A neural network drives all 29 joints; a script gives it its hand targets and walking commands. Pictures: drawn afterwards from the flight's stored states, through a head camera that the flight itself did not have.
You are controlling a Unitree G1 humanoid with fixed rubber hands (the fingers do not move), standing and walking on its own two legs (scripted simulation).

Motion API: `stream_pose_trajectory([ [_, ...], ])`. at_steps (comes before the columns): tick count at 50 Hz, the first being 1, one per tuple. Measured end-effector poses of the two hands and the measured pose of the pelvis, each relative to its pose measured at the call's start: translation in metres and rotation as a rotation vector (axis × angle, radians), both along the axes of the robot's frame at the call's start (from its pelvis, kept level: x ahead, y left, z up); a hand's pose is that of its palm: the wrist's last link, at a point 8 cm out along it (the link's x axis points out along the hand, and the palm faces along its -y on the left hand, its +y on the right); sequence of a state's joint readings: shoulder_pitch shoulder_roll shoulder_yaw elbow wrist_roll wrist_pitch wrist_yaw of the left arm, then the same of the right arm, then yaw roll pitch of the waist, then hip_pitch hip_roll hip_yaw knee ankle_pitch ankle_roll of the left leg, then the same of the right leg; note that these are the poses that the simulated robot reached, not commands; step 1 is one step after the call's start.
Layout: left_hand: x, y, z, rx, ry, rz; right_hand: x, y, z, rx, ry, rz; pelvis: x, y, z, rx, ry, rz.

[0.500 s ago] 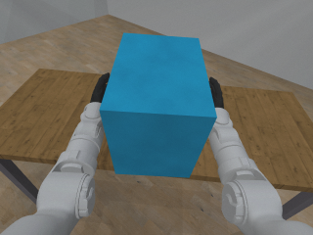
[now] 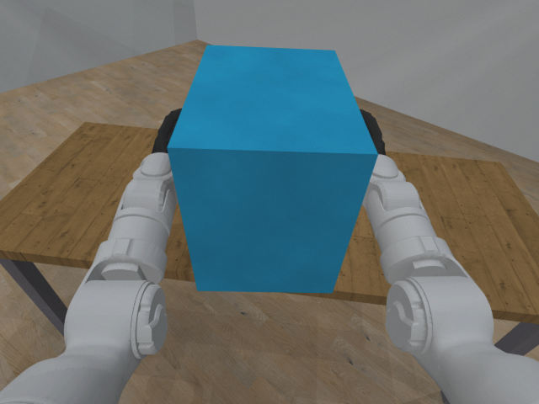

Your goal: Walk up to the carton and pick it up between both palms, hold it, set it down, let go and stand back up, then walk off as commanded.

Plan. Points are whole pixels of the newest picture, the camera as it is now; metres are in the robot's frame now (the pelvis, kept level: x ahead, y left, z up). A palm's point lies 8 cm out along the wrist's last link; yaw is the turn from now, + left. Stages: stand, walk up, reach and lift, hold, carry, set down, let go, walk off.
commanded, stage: reach and lift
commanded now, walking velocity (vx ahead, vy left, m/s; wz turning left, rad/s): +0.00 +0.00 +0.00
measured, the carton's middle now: (268, 166) +0.44 +0.02 +0.15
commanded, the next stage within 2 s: hold in 1.60 s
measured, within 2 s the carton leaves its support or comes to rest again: neither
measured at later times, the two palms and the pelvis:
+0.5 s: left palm (163, 150) +0.40 +0.17 +0.21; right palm (373, 147) +0.41 -0.14 +0.22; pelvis +0.01 +0.00 +0.00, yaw +0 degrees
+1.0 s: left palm (164, 141) +0.40 +0.17 +0.22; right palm (379, 131) +0.41 -0.14 +0.24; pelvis +0.01 +0.00 +0.00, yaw +0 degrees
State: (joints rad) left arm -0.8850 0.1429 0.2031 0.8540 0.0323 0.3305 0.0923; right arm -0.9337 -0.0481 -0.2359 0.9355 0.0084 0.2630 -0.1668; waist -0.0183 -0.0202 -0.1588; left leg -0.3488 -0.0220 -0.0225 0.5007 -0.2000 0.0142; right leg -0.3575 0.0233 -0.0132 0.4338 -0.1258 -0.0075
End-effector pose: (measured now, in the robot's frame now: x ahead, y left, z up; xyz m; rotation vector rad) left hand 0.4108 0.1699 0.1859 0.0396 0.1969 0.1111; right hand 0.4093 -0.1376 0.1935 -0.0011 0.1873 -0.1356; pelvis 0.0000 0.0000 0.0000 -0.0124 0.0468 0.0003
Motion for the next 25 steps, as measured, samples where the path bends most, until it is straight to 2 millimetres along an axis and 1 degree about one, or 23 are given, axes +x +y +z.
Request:
stream_pose_trajectory([
  [5,0.000,-0.004,0.000,0.002,0.023,0.003,0.000,-0.004,-0.002,0.002,0.022,0.000,0.002,-0.003,0.000,0.004,0.002,0.000],
  [10,0.002,-0.008,0.012,0.001,0.011,0.017,0.003,-0.007,0.006,0.026,0.011,0.003,0.007,-0.003,0.001,0.005,0.009,0.000],
  [15,0.002,-0.006,0.023,0.000,0.003,0.023,0.005,-0.006,0.017,0.028,0.002,0.010,0.012,-0.003,0.001,0.004,0.009,0.000],
  [25,-0.006,0.000,0.021,0.002,0.038,0.036,0.003,0.001,0.023,0.032,0.037,0.022,0.010,-0.001,0.002,0.001,-0.004,0.000],
])
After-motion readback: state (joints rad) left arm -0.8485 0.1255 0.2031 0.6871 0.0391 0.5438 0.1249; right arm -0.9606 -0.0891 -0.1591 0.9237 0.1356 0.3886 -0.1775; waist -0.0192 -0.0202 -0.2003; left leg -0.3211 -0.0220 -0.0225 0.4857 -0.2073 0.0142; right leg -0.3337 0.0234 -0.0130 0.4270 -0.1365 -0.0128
